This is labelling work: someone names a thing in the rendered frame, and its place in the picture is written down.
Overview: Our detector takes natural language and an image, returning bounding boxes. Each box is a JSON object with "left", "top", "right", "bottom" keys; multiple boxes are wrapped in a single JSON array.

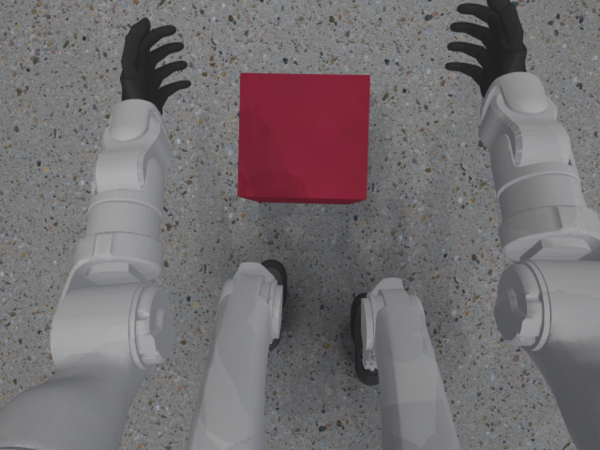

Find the robot left hand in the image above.
[{"left": 120, "top": 18, "right": 191, "bottom": 115}]

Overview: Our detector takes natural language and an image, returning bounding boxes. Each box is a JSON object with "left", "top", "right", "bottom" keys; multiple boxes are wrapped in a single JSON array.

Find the right robot upper arm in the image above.
[{"left": 494, "top": 260, "right": 600, "bottom": 450}]

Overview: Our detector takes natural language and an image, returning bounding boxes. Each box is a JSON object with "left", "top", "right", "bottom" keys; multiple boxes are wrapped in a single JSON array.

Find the robot left forearm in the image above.
[{"left": 50, "top": 99, "right": 173, "bottom": 364}]

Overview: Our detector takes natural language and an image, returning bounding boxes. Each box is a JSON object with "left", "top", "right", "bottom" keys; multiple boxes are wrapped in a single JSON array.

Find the carton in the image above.
[{"left": 237, "top": 73, "right": 370, "bottom": 204}]

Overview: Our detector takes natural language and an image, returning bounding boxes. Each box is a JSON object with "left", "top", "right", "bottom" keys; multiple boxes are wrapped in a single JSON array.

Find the left robot shin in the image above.
[{"left": 217, "top": 262, "right": 275, "bottom": 311}]

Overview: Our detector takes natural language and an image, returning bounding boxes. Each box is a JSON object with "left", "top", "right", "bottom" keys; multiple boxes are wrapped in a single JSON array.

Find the left robot upper arm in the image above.
[{"left": 0, "top": 281, "right": 175, "bottom": 450}]

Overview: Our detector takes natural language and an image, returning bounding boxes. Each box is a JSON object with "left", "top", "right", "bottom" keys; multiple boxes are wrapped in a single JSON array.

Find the robot right hand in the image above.
[{"left": 445, "top": 0, "right": 527, "bottom": 98}]

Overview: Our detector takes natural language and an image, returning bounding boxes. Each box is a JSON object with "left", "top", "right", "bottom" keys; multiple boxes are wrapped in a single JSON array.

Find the right robot foot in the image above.
[{"left": 351, "top": 292, "right": 379, "bottom": 385}]

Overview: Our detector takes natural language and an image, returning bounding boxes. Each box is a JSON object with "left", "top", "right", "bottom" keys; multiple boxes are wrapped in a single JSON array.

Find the robot right forearm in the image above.
[{"left": 478, "top": 72, "right": 600, "bottom": 261}]

